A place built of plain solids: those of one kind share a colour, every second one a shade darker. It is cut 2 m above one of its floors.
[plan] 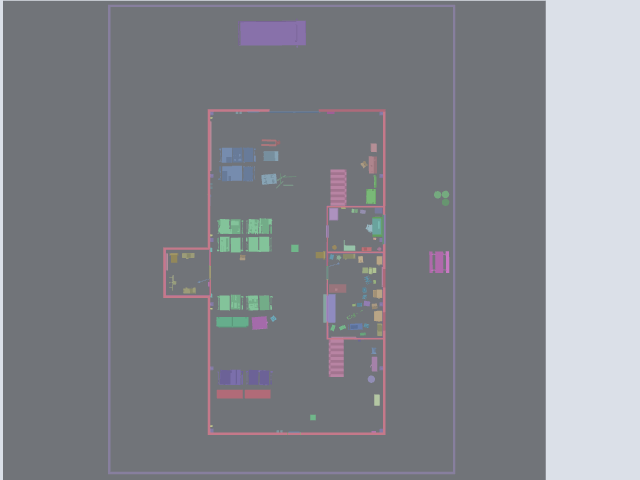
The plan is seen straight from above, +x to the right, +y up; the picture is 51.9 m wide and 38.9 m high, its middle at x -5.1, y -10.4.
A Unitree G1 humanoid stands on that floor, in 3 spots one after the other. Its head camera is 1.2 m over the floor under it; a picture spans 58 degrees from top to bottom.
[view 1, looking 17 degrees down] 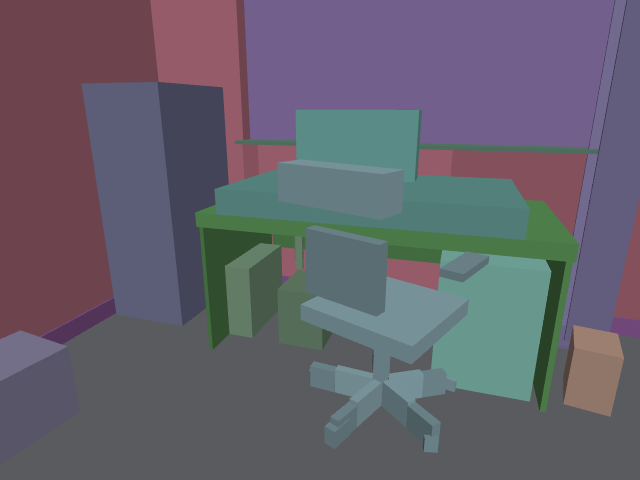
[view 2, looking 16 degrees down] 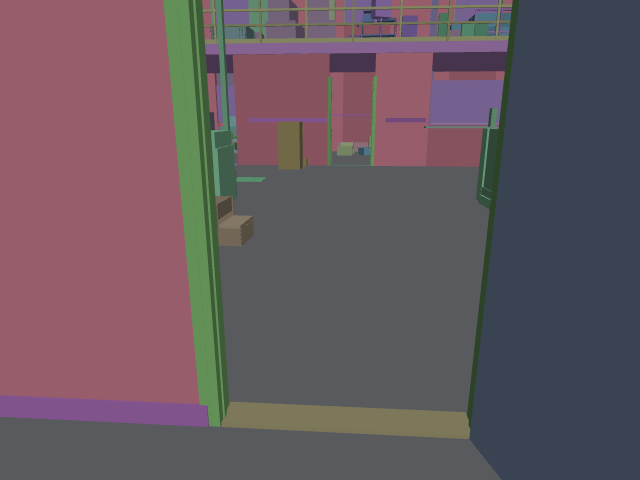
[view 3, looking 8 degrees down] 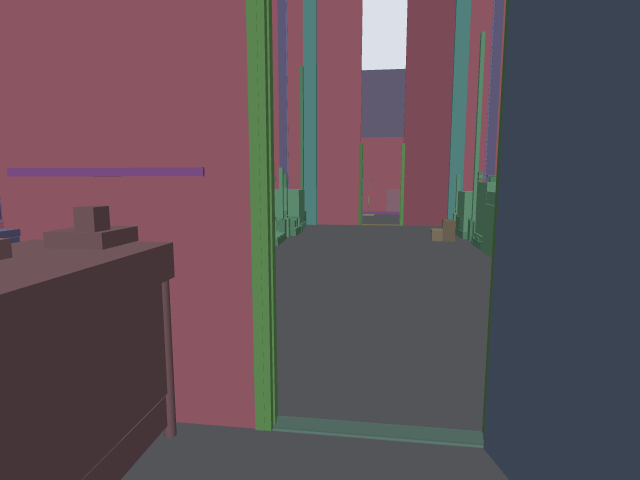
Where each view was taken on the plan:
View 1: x -2.55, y -9.70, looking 18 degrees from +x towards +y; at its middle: task_chair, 1.47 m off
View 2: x -15.50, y -13.05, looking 4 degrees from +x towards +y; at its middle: ground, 4.35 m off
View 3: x -2.55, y -13.05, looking -172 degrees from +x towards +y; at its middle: ground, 8.62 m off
